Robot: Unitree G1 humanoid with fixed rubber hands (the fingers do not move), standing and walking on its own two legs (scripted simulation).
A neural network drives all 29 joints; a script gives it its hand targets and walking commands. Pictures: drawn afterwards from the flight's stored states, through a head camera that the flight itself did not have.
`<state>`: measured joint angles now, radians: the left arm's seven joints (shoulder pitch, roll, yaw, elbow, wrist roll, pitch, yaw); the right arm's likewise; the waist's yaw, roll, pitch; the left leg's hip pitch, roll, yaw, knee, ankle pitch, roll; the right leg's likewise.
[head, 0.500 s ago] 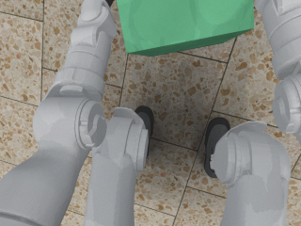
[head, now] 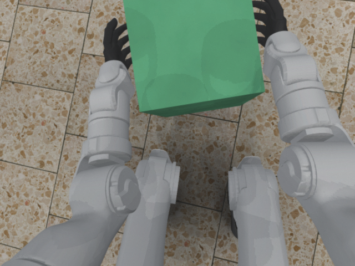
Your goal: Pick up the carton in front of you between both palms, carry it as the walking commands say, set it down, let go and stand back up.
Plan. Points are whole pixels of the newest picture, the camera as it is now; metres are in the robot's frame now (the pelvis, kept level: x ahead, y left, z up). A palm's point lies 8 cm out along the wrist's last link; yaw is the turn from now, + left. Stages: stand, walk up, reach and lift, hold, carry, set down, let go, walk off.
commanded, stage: reach and lift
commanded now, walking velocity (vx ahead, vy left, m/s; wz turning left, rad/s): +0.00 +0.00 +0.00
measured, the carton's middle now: (195, 63) +0.52 +0.03 -0.15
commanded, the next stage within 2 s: none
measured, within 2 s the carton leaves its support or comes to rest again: neither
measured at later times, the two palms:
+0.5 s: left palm (73, 43) +0.47 +0.17 +0.07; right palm (322, 15) +0.50 -0.13 +0.07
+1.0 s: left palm out of the picture +0.43 +0.16 +0.23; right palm out of the picture +0.45 -0.14 +0.23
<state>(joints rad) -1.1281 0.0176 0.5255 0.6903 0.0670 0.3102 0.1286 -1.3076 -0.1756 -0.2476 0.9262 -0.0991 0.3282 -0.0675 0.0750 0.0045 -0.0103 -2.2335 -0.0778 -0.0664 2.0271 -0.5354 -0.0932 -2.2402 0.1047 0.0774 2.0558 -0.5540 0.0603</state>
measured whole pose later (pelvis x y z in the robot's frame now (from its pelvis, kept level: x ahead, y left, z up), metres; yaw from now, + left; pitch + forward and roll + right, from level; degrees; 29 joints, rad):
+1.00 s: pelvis +0.06 +0.00 +0.26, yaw -1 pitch +28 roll +0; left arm -0.56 -0.12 0.42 0.58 0.21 0.34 0.04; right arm -0.59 0.09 -0.36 0.64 -0.22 0.33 -0.04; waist 0.04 -0.01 -0.23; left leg -1.20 -0.08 -0.13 1.15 -0.43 -0.05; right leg -1.19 0.09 0.11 1.16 -0.44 0.03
